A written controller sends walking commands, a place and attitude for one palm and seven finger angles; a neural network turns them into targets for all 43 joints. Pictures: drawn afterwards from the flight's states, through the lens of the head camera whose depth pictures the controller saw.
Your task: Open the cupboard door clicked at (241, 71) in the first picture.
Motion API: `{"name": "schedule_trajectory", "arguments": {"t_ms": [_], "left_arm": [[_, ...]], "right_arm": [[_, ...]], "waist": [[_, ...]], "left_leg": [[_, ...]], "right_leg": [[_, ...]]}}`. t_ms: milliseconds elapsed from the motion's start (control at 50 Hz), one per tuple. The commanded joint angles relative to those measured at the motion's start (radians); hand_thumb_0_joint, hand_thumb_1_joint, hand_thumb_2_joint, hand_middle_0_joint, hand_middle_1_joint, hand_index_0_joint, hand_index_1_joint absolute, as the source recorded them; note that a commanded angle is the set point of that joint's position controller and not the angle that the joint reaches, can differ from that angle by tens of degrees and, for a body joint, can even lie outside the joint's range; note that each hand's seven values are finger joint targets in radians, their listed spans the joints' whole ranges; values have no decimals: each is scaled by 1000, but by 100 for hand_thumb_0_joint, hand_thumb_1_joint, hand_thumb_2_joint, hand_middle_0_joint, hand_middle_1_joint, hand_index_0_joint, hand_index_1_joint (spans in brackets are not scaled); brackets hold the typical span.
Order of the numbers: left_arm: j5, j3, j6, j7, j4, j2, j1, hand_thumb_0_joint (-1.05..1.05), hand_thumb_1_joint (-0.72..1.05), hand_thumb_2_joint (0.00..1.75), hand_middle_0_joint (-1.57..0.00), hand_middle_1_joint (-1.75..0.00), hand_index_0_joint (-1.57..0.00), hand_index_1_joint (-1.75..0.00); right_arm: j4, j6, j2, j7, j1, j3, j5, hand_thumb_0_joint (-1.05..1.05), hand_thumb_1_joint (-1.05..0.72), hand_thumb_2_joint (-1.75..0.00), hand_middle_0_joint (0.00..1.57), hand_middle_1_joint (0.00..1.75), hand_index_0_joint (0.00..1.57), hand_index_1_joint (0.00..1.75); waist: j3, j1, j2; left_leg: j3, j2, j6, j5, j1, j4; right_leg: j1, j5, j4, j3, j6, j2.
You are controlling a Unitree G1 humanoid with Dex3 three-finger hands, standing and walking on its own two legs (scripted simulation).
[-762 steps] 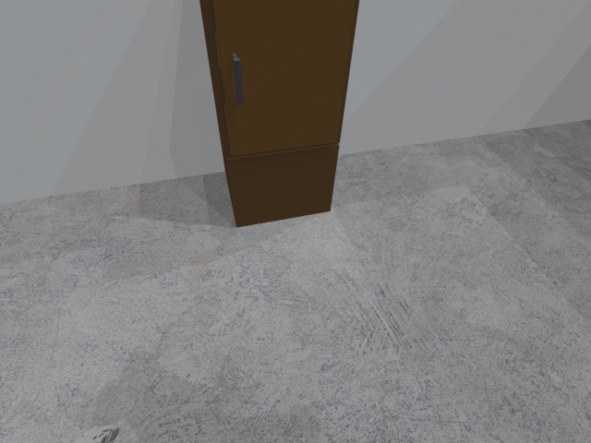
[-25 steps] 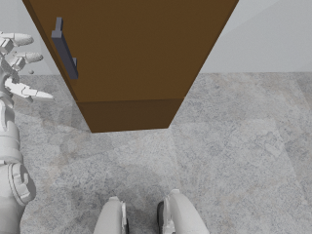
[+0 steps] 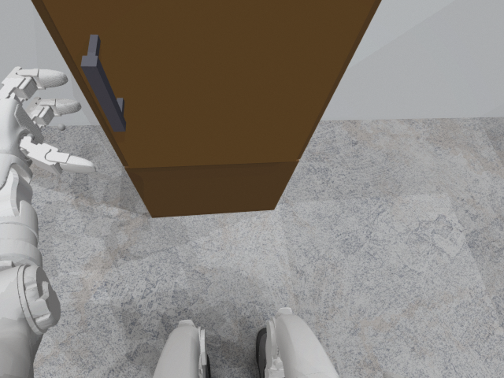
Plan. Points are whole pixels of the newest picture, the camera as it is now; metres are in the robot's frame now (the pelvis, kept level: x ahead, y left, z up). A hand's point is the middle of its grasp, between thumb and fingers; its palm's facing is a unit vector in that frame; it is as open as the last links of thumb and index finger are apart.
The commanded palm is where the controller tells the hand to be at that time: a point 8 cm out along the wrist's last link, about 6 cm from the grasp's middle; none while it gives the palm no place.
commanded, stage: slide the fingers in behind the handle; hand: left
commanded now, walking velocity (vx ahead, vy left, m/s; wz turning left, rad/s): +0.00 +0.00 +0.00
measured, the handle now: (108, 88) +0.54 +0.20 +0.06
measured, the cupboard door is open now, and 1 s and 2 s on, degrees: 0 0 0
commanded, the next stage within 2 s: close the thumb around the handle in 1.60 s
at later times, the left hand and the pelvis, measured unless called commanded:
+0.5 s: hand (81, 121) +0.49 +0.24 +0.05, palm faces +0.05 -1.00 -0.02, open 13.9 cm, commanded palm +0.46 +0.27 +0.05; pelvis +0.00 +0.00 +0.00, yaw +0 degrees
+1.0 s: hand (113, 122) +0.49 +0.19 +0.05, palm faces +0.04 -1.00 -0.01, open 13.9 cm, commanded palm +0.46 +0.23 +0.05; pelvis +0.01 +0.00 +0.00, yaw +0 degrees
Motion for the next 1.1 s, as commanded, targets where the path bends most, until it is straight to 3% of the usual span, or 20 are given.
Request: {"name": "schedule_trajectory", "arguments": {"t_ms": [0, 40, 60, 100, 180, 240, 340, 360, 440, 520, 580, 640, 680, 740, 820, 860, 940, 960, 1000, 1080], "left_arm": [[-36, 44, -105, 1, -234, 283, -415, 0, -50, 30, -30, -120, -30, -120], [-41, 16, -117, 0, -234, 245, -438, 0, -50, 30, -30, -120, -30, -120], [-34, 4, -113, -2, -216, 235, -435, 0, -50, 30, -30, -120, -30, -120], [-28, 19, -96, 0, -187, 255, -411, 0, -50, 30, -30, -120, -30, -120], [-24, 1, -75, 4, -225, 234, -398, 0, -50, 30, -30, -120, -30, -120], [-28, 27, -69, 21, -231, 251, -384, 0, -50, 30, -30, -120, -30, -120], [-19, 20, -88, 56, -257, 237, -403, 0, -50, 30, -30, -120, -30, -120], [-13, 33, -91, 61, -247, 252, -388, 0, -50, 30, -30, -120, -30, -120], [-14, -29, -92, 62, -225, 170, -404, 0, -50, 30, -30, -120, -30, -120], [-21, -41, -87, 65, -245, 136, -370, 0, -50, 30, -30, -120, -30, -120], [-22, -61, -86, 81, -250, 103, -386, 0, -50, 30, -30, -120, -30, -120], [-14, -38, -95, 113, -246, 128, -406, 0, -50, 30, -30, -120, -30, -120], [-3, -47, -114, 132, -286, 108, -412, 0, -50, 30, -30, -120, -30, -120], [0, -41, -131, 150, -291, 110, -385, 0, -50, 30, -30, -120, -30, -120], [10, -107, -116, 158, -243, 23, -362, 0, -50, 30, -30, -120, -30, -120], [9, -88, -115, 164, -263, 46, -377, 0, -50, 30, -30, -120, -30, -120], [1, -93, -127, 180, -302, 24, -371, 0, -50, 30, -30, -120, -30, -120], [2, -82, -129, 186, -289, 28, -345, 0, -50, 30, -30, -120, -30, -120], [6, -94, -136, 195, -293, 16, -363, 0, -50, 30, -30, -120, -30, -120], [13, -89, -143, 209, -281, 13, -332, 0, -50, 30, -30, -120, -30, -120]], "right_arm": [[-35, -23, -192, -21, 145, -73, -5, 0, -90, -90, 20, 30, 20, 30], [-27, -30, -188, -22, 147, -75, -5, 0, -90, -90, 20, 30, 20, 30], [-21, -31, -188, -21, 147, -73, -6, 0, -90, -90, 20, 30, 20, 30], [-18, -30, -194, -20, 150, -73, -6, 0, -90, -90, 20, 30, 20, 30], [-23, -25, -190, -17, 154, -75, -5, 0, -90, -90, 20, 30, 20, 30], [-29, -24, -186, -16, 157, -75, -4, 0, -90, -90, 20, 30, 20, 30], [-37, -30, -180, -12, 151, -73, -8, 0, -90, -90, 20, 30, 20, 30], [-35, -28, -181, -11, 153, -73, -8, 0, -90, -90, 20, 30, 20, 30], [-26, -30, -178, -7, 155, -74, -9, 0, -90, -90, 20, 30, 20, 30], [-29, -26, -177, -2, 154, -81, -10, 0, -90, -90, 20, 30, 20, 30], [-23, -24, -174, 1, 156, -84, -10, 0, -90, -90, 20, 30, 20, 30], [-26, -23, -175, -1, 158, -81, -13, 0, -90, -90, 20, 30, 20, 30], [-26, -24, -167, 4, 157, -85, -18, 0, -90, -90, 20, 30, 20, 30], [-27, -25, -166, 7, 157, -86, -21, 0, -90, -90, 20, 30, 20, 30], [-24, -16, -161, 15, 148, -88, -17, 0, -90, -90, 20, 30, 20, 30], [-27, -12, -165, 14, 154, -91, -17, 0, -90, -90, 20, 30, 20, 30], [-35, -15, -158, 14, 153, -93, -18, 0, -90, -90, 20, 30, 20, 30], [-35, -15, -155, 16, 151, -92, -18, 0, -90, -90, 20, 30, 20, 30], [-31, -16, -151, 18, 144, -91, -19, 0, -90, -90, 20, 30, 20, 30], [-35, -16, -149, 20, 139, -92, -19, 0, -90, -90, 20, 30, 20, 30]], "waist": [[-498, -11, 133], [-494, -24, 136], [-496, -19, 167], [-481, -13, 157], [-530, -2, 188], [-523, 0, 154], [-513, -4, 152], [-513, 5, 162], [-478, -21, 150], [-516, -2, 164], [-504, -12, 160], [-472, -11, 125], [-540, 1, 172], [-545, -1, 145], [-473, -13, 145], [-495, -6, 149], [-533, -3, 124], [-535, 10, 125], [-512, 0, 104], [-500, 6, 98]], "left_leg": [[-78, -10, -23, 409, 315, -146], [-80, -12, -20, 400, 318, -142], [-77, -12, -23, 399, 322, -142], [-79, -14, -23, 384, 305, -146], [-78, -12, -27, 441, 352, -147], [-74, -12, -21, 448, 325, -144], [-68, -15, -19, 415, 306, -149], [-68, -14, -23, 425, 312, -153], [-76, -10, -24, 419, 328, -154], [-78, -10, -33, 454, 368, -161], [-86, -6, -39, 479, 388, -161], [-87, -11, -34, 445, 348, -166], [-88, -11, -43, 495, 405, -164], [-83, -11, -42, 524, 395, -153], [-81, -7, -46, 491, 390, -170], [-82, -7, -46, 508, 399, -169], [-80, -12, -43, 528, 403, -166], [-73, -14, -44, 525, 396, -168], [-68, -17, -38, 480, 361, -169], [-54, -22, -34, 448, 335, -171]], "right_leg": [[256, 214, -84, 47, -18, 35], [240, 207, -82, 47, -20, 35], [233, 204, -82, 49, -20, 34], [235, 191, -83, 46, -21, 32], [240, 226, -81, 44, -21, 30], [270, 252, -79, 45, -21, 34], [279, 235, -81, 50, -19, 33], [282, 239, -82, 50, -20, 33], [238, 221, -82, 40, -21, 34], [243, 233, -85, 37, -22, 32], [212, 229, -82, 28, -21, 33], [228, 221, -81, 30, -23, 33], [231, 238, -74, 30, -24, 32], [258, 273, -69, 33, -23, 34], [221, 240, -83, 27, -22, 32], [230, 252, -79, 29, -23, 32], [269, 286, -76, 32, -23, 32], [281, 290, -80, 35, -22, 32], [297, 284, -82, 39, -20, 31], [316, 286, -87, 48, -19, 28]]}}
